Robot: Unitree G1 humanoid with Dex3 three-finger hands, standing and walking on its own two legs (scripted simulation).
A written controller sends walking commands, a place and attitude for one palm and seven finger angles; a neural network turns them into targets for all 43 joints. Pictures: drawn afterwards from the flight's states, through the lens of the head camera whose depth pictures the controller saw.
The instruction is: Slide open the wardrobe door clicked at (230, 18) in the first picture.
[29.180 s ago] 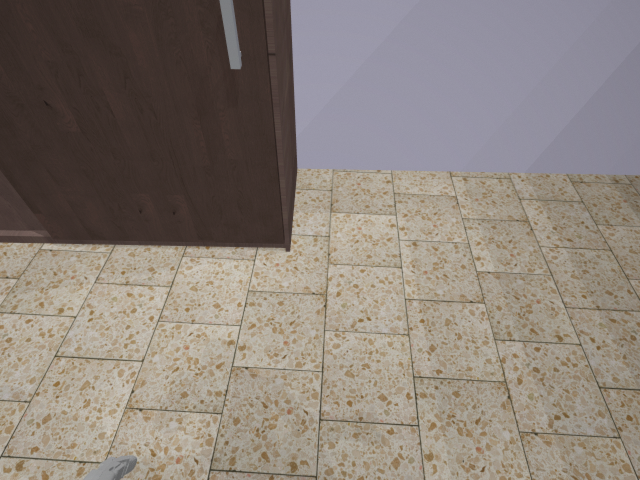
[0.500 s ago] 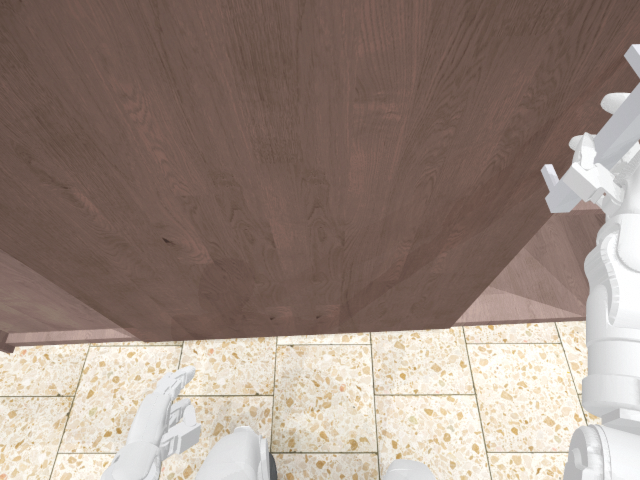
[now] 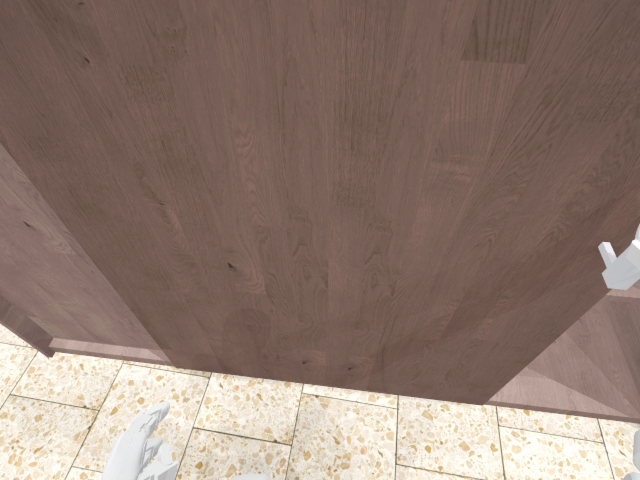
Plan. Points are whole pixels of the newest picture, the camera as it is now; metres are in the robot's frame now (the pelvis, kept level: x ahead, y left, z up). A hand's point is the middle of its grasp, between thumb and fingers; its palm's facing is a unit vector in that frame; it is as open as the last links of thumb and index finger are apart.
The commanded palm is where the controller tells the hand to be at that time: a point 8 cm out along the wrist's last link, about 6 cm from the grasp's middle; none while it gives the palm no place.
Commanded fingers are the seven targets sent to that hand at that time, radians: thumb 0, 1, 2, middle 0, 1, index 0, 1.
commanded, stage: stop walking and hold the door there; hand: right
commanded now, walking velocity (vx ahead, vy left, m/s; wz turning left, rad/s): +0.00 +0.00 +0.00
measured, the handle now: out of the picture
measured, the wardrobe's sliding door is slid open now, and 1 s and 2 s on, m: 0.48 0.48 0.48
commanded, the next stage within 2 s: none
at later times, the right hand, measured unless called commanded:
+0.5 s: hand out of the picture +0.36 -0.35 +0.13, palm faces +0.58 +0.78 -0.23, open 6.5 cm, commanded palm +0.32 -0.37 +0.12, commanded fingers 0.00 -0.90 -0.90 0.45 1.40 0.45 1.40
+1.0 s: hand out of the picture +0.36 -0.35 +0.13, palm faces +0.49 +0.83 -0.26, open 6.4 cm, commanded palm +0.32 -0.39 +0.12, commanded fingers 0.00 -0.90 -0.90 0.45 1.40 0.45 1.40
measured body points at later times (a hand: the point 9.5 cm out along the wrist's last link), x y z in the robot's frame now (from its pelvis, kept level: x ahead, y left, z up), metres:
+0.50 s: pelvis -0.04 +0.01 +0.00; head -0.03 +0.00 +0.45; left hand +0.03 +0.31 -0.10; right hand +0.33 -0.39 +0.15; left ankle -0.02 +0.12 -0.74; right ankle +0.02 -0.08 -0.74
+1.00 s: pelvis -0.04 -0.03 -0.01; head -0.03 -0.02 +0.44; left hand +0.06 +0.27 -0.12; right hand +0.33 -0.39 +0.15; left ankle -0.02 +0.12 -0.74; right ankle -0.02 -0.12 -0.72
